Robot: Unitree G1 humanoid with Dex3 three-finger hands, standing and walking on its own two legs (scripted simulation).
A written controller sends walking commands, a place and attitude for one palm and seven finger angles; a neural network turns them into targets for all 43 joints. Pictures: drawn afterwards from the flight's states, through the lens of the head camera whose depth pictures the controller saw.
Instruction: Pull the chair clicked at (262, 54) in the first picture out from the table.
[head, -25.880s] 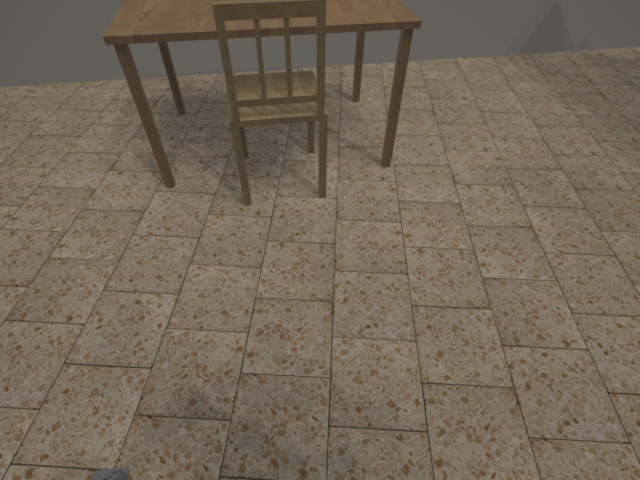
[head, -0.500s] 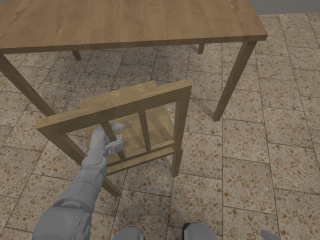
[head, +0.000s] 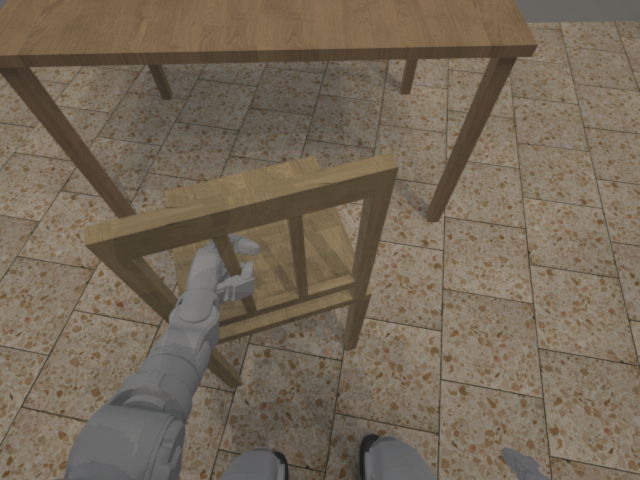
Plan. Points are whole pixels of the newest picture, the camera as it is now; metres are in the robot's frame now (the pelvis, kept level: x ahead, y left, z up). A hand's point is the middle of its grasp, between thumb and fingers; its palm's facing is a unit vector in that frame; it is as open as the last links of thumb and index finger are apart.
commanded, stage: step backward, pulling the chair out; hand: left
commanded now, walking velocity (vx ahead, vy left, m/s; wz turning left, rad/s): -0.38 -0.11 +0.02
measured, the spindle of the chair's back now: (237, 275) +0.40 +0.13 -0.09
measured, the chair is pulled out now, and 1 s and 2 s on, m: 0.33 0.54 0.59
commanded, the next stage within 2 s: stop walking, hand still on the chair in 0.78 s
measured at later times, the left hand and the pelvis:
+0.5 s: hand (234, 351) +0.27 +0.12 -0.06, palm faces -0.01 -0.99 -0.16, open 5.0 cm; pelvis -0.10 +0.00 +0.00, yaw +0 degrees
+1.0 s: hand (227, 438) +0.17 +0.11 -0.05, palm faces +0.00 -0.98 -0.18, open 5.0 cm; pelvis -0.19 -0.01 +0.00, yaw +0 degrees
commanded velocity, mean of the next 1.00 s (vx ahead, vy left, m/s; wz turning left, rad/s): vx -0.25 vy -0.02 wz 0.03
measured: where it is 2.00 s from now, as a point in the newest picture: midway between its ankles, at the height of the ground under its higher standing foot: outside the picture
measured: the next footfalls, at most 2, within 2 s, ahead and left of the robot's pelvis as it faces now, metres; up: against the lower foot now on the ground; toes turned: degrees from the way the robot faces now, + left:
left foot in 0.32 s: +0.00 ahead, +0.12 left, +0.00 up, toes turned -1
right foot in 0.56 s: -0.09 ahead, -0.14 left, +0.00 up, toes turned -1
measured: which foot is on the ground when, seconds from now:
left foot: down 0.00-0.18, up 0.20-0.30, down 0.32-0.62, up 0.64-0.80, down 0.82-1.00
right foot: down 0.00-0.36, up 0.38-0.54, down 0.56-1.00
